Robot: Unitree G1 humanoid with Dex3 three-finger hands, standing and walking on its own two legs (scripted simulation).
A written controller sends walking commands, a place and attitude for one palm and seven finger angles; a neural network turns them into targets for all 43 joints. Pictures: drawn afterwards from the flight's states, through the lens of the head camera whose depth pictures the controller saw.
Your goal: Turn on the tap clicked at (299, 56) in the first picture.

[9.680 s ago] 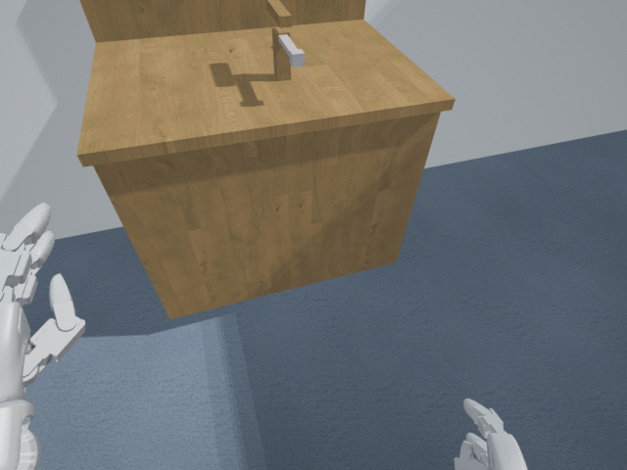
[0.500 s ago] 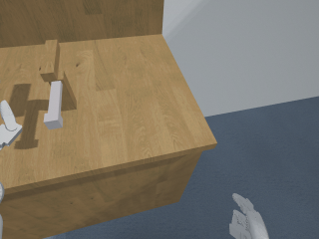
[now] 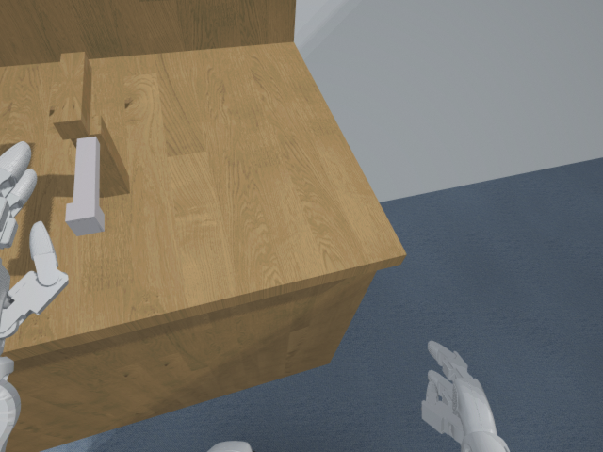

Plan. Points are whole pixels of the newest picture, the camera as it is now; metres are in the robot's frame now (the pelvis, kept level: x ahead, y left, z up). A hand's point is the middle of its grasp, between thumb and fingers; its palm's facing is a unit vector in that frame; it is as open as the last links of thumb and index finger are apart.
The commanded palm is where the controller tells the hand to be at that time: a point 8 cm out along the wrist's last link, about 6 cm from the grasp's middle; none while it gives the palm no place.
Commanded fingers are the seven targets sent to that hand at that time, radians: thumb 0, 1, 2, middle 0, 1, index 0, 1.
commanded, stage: shuffle to correct the standing spot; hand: left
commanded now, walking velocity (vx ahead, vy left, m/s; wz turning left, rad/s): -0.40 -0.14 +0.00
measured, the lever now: (85, 217) +0.31 +0.28 +0.13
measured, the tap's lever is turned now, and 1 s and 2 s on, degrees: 0 0 0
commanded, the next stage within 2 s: come to a stop and stand still in 0.08 s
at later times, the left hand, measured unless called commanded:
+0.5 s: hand (39, 347) +0.17 +0.24 +0.16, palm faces +0.40 -0.82 -0.40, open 7.5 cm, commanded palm +0.11 +0.27 +0.18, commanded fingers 0.00 0.90 0.90 -0.20 -0.30 -0.20 -0.30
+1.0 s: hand (57, 311) +0.20 +0.25 +0.15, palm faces +0.38 -0.85 -0.36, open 7.5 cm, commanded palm +0.14 +0.27 +0.18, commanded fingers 0.00 0.90 0.90 -0.20 -0.30 -0.20 -0.30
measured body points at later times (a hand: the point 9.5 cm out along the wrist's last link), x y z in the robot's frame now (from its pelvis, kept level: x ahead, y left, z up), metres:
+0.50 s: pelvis -0.05 -0.01 +0.00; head -0.02 +0.01 +0.44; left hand +0.14 +0.29 +0.18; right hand +0.11 -0.25 -0.08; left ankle -0.02 +0.07 -0.74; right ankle +0.03 -0.14 -0.74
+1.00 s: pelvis -0.01 -0.01 +0.00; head +0.01 +0.02 +0.45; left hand +0.17 +0.29 +0.17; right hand +0.16 -0.22 -0.07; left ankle -0.02 +0.07 -0.74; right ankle +0.03 -0.14 -0.74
